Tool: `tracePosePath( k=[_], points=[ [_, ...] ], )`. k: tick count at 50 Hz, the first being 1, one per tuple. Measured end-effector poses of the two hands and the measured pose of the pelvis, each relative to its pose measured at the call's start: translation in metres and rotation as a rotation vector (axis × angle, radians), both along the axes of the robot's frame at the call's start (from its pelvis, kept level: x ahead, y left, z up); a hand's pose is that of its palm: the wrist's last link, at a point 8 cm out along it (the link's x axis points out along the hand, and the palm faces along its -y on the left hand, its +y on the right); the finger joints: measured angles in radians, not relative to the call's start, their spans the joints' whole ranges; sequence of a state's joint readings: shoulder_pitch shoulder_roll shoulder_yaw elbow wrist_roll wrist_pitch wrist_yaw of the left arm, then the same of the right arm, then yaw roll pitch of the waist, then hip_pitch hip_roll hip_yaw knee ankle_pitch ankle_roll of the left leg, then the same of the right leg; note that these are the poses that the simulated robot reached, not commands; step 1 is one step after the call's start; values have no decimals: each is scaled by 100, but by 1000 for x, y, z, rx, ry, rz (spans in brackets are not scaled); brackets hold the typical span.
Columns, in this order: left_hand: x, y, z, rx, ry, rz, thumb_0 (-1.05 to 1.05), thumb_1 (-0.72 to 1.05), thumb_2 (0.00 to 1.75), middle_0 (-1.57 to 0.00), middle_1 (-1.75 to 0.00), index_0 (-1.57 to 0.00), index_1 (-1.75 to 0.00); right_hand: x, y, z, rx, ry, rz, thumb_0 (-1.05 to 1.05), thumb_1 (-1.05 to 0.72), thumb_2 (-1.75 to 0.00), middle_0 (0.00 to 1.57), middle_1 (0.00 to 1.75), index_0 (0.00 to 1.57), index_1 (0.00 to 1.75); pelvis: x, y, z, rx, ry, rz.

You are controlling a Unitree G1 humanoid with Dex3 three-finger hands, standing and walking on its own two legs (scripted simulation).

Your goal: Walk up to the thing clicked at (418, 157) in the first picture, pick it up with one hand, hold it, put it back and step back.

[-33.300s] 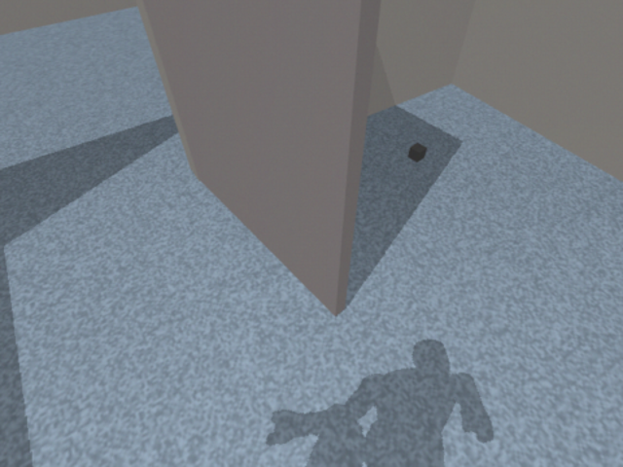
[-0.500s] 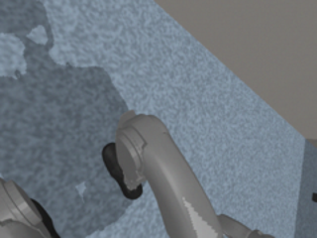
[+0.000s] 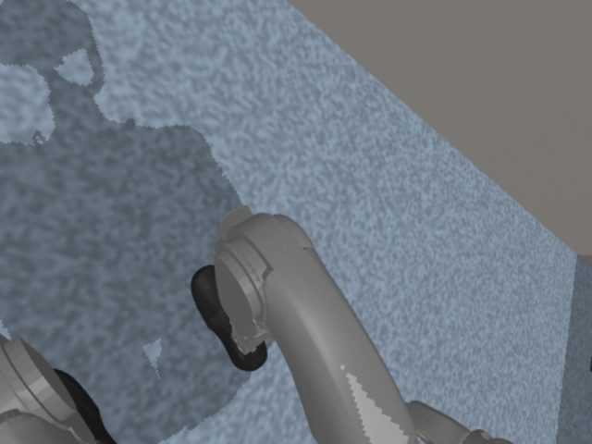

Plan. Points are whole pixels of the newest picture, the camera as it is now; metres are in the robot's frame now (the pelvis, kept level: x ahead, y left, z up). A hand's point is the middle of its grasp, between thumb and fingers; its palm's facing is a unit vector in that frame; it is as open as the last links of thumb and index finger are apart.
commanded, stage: close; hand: left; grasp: from above
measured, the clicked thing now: out of the picture +0.44 +0.35 -0.30
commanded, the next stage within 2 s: settle in 0.36 s
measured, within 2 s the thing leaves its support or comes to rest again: leaves its support in 0.82 s
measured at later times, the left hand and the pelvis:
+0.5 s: hand out of the picture +0.44 +0.33 -0.27, palm faces -0.12 -0.42 -0.90, open 9.0 cm; pelvis +0.00 +0.00 +0.00, yaw +0 degrees
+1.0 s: hand out of the picture +0.45 +0.35 -0.23, palm faces -0.01 -0.42 -0.91, open 9.0 cm; pelvis +0.00 +0.00 +0.01, yaw +1 degrees
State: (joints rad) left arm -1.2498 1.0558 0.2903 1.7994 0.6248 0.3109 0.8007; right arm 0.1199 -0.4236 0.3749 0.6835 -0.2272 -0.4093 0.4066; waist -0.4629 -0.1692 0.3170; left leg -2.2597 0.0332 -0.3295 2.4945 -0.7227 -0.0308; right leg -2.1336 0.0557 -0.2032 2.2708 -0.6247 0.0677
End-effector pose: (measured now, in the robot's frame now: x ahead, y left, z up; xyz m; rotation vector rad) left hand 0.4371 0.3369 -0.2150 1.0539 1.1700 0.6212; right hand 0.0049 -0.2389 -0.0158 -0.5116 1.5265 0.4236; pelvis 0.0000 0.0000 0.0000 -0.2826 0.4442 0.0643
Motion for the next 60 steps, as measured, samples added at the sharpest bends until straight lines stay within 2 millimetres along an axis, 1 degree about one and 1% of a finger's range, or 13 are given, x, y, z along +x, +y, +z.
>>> tracePosePath(
  k=[11, 29, 40, 43, 46, 49, 54, 57, 60],
  points=[
    [0, 1, 2, 1, -2, -15, -2, 13, 45, -69, -52, -75, -54, 2, 0, -2, -1, -14, 3, 0, -90, -90, 20, 30, 20, 29, 0, 0, 0, 1, -2, 0],
    [2, 2, 2, 6, 2, -11, -2, 10, 47, -74, -51, -79, -50, 2, 1, 3, -5, -1, 1, 0, -91, -90, 20, 30, 20, 29, 2, 1, 2, -2, 5, 5],
    [1, 2, 6, -26, -43, 95, -2, 7, 49, -77, -52, -82, -47, 4, -1, 1, 13, 11, 4, 0, -91, -90, 20, 30, 20, 29, 2, -1, 3, 8, 9, 8],
    [3, 5, 12, -25, -57, 108, -2, 7, 49, -78, -52, -83, -47, 5, -3, -1, 14, 11, -7, 0, -91, -90, 20, 30, 20, 29, 3, -3, 4, 13, 17, 7],
    [5, 11, 24, -14, -69, 120, -2, 7, 49, -78, -51, -83, -46, 7, -5, -3, 15, 3, -22, 0, -91, -90, 20, 30, 20, 29, 3, -3, 5, 17, 28, 7],
    [6, 19, 39, -2, -73, 119, -2, 7, 49, -78, -51, -83, -46, 9, -7, -6, 18, -9, -42, 0, -91, -90, 20, 30, 20, 29, 3, -4, 7, 21, 43, 9],
    [1, 29, 67, 19, -36, 82, -2, 7, 49, -79, -51, -83, -46, 14, -10, -13, 25, -43, -74, 0, -91, -90, 20, 30, 20, 29, 4, -4, 10, 30, 70, 12],
    [-3, 31, 79, 15, -18, 56, -2, 7, 48, -79, -51, -83, -46, 18, -12, -17, 25, -71, -90, 0, -91, -90, 20, 30, 20, 29, 4, -4, 11, 37, 79, 14],
    [-5, 29, 88, 5, -6, 20, -2, 7, 48, -78, -51, -83, -46, 21, -14, -22, 22, -98, -107, 0, -90, -89, 20, 30, 20, 29, 4, -4, 11, 46, 83, 18]
  ],
)
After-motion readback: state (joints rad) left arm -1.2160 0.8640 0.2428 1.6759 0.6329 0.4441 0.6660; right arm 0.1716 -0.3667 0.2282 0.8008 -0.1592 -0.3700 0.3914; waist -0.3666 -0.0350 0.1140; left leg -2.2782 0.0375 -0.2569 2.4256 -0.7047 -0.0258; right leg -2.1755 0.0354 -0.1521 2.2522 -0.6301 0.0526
